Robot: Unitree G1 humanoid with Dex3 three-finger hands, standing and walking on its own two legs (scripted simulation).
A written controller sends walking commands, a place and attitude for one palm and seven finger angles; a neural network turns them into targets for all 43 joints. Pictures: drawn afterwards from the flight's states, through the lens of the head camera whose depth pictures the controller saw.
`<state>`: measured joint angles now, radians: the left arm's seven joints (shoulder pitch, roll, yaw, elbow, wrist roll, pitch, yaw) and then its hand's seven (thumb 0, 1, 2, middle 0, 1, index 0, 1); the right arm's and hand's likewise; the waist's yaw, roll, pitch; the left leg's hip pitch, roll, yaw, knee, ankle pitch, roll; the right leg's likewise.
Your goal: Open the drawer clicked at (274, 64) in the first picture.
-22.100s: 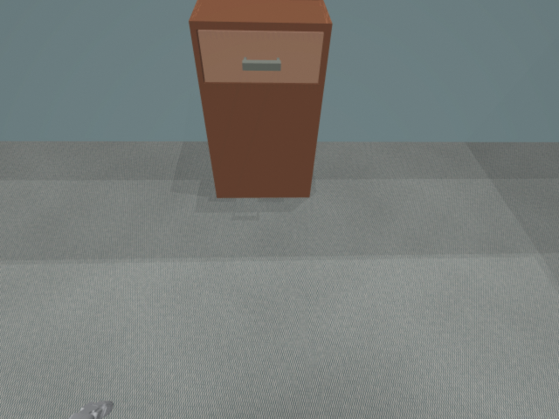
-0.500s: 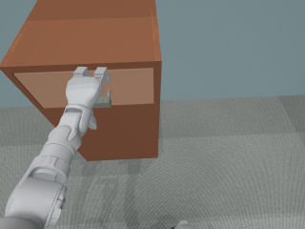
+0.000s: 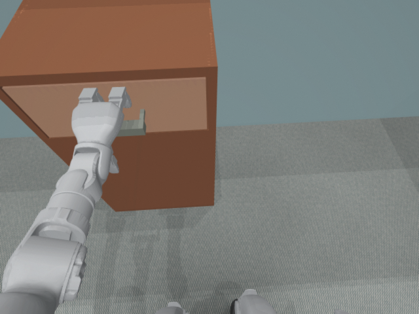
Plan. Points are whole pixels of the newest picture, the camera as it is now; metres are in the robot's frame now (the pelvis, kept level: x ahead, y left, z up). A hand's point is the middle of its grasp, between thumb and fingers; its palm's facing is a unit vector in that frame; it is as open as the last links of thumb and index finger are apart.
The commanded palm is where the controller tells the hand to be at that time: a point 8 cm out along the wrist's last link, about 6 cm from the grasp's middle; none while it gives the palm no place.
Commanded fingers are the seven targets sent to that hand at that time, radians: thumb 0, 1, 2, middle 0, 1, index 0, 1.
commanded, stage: lower the fingers behind the handle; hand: left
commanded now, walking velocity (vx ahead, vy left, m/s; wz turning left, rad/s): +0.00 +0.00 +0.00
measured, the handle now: (116, 121) +0.53 +0.21 -0.02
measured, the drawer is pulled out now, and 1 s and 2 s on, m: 0.00 0.00 0.00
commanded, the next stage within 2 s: lift the fingers back up to retry in 1.26 s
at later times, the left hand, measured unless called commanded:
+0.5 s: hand (112, 144) +0.46 +0.21 +0.00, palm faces +0.06 -0.01 -1.00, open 13.9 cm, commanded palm +0.43 +0.22 +0.04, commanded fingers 0.00 -0.50 0.30 -0.30 -1.20 -0.30 -1.20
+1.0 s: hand (111, 144) +0.46 +0.21 +0.00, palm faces +0.01 +0.02 -1.00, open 14.2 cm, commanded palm +0.43 +0.22 +0.02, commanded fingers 0.00 -0.50 0.30 -0.30 -1.20 -0.30 -1.20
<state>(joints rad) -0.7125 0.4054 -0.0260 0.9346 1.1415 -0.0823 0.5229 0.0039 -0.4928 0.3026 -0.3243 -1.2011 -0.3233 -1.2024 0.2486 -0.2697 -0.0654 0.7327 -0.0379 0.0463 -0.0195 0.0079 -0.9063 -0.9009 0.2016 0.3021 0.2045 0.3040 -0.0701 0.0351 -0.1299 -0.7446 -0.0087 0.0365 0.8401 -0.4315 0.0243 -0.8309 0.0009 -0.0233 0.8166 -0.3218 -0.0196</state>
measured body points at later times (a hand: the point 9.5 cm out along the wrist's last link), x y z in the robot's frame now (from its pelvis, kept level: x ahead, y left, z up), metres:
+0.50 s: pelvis +0.00 +0.00 -0.01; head +0.11 -0.01 +0.43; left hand +0.45 +0.20 +0.05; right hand +0.05 -0.27 -0.15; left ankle -0.03 +0.10 -0.70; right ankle +0.03 -0.11 -0.70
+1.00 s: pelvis -0.02 +0.00 -0.02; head +0.09 -0.02 +0.41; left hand +0.45 +0.21 +0.05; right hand +0.02 -0.28 -0.16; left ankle -0.03 +0.10 -0.70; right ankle +0.03 -0.11 -0.70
